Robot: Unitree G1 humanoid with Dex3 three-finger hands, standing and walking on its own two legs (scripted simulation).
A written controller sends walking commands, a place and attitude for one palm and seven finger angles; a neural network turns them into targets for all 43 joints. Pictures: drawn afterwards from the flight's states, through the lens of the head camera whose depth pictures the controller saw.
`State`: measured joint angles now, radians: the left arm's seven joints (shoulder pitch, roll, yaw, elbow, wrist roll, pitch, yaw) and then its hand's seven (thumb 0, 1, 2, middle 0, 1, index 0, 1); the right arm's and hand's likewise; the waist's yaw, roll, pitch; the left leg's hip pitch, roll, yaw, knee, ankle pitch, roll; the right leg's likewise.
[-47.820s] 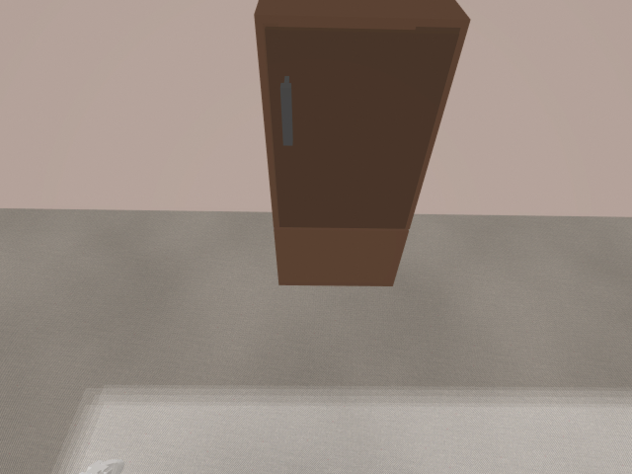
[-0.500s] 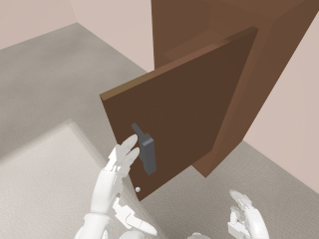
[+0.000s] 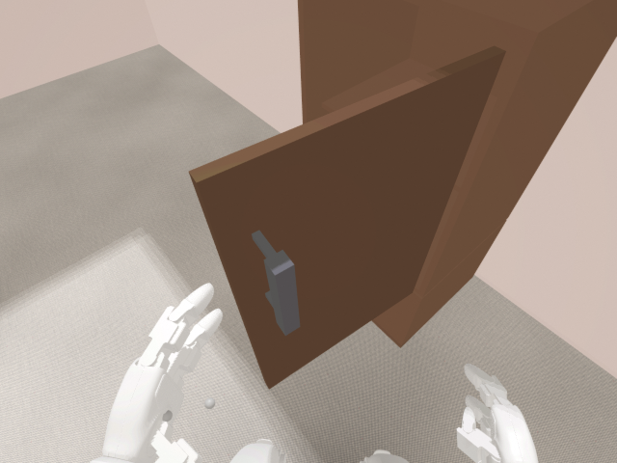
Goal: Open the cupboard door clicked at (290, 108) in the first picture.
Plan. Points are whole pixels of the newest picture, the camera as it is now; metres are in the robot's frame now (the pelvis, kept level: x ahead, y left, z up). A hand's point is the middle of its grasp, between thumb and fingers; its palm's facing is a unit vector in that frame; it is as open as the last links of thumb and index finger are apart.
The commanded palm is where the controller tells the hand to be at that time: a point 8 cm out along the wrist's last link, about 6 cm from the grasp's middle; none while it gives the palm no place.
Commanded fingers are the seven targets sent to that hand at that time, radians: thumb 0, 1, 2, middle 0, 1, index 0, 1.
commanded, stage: draw the hand back to the body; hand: left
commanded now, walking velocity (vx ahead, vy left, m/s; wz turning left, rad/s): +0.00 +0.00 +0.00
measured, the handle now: (275, 284) +0.31 +0.06 +0.08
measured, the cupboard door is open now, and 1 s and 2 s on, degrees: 83 83 83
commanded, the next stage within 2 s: step back with the hand held close in 1.62 s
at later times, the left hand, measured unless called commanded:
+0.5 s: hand (133, 382) +0.18 +0.17 +0.14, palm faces -0.09 -0.99 -0.07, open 16.3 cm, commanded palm +0.15 +0.23 +0.15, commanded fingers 0.00 -0.36 0.36 -0.16 -0.30 -0.16 -0.30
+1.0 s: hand (19, 313) +0.21 +0.25 +0.20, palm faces +0.31 -0.87 -0.38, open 12.0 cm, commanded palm +0.16 +0.30 +0.22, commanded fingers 0.00 0.51 0.74 -0.19 -0.30 -0.19 -0.30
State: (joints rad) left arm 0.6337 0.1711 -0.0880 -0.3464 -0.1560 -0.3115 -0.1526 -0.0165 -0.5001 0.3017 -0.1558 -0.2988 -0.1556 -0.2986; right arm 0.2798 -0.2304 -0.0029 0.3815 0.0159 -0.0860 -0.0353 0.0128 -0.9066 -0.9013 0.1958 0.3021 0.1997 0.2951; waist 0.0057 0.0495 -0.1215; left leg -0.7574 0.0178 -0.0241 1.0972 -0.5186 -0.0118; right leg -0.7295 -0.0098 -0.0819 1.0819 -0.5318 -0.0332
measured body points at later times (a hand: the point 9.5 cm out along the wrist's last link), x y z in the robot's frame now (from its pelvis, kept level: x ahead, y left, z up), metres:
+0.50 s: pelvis +0.00 +0.02 +0.02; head +0.00 +0.01 +0.47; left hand +0.18 +0.22 +0.14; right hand +0.19 -0.20 -0.03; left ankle +0.02 +0.13 -0.66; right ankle +0.01 -0.10 -0.66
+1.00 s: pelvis +0.03 +0.03 +0.07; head +0.01 +0.02 +0.52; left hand +0.19 +0.30 +0.22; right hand +0.21 -0.18 -0.01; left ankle +0.02 +0.13 -0.66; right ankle +0.01 -0.10 -0.66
